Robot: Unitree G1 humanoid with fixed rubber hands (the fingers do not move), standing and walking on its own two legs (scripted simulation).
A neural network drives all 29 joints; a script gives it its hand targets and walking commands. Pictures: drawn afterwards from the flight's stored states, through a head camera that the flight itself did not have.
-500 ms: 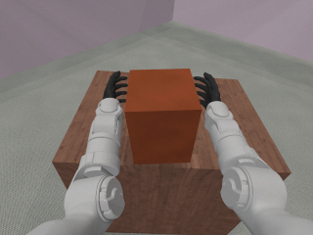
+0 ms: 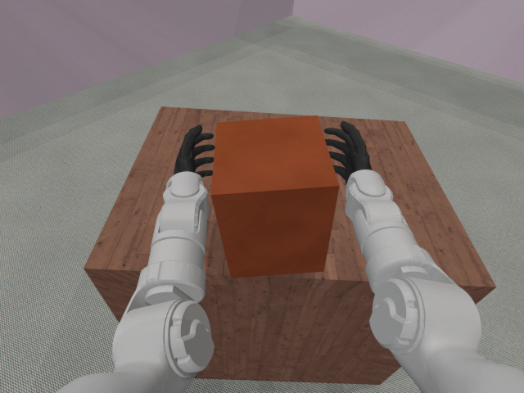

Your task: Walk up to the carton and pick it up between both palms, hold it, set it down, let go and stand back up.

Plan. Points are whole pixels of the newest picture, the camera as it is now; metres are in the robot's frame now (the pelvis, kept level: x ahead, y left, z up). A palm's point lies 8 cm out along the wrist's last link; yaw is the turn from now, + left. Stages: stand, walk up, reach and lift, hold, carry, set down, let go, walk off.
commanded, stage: set down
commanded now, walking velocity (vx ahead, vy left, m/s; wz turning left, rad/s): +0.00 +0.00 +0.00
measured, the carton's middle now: (272, 199) +0.42 +0.05 +0.08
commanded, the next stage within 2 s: none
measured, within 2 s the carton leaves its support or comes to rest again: neither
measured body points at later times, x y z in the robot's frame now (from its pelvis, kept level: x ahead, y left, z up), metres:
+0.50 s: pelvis +0.00 +0.00 +0.00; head +0.01 +0.02 +0.45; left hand +0.40 +0.19 +0.12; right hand +0.45 -0.07 +0.14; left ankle -0.01 +0.12 -0.75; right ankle -0.02 -0.08 -0.75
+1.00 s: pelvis +0.00 +0.00 +0.00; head +0.01 +0.02 +0.45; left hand +0.40 +0.19 +0.11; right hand +0.45 -0.07 +0.13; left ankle -0.01 +0.12 -0.75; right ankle -0.02 -0.08 -0.75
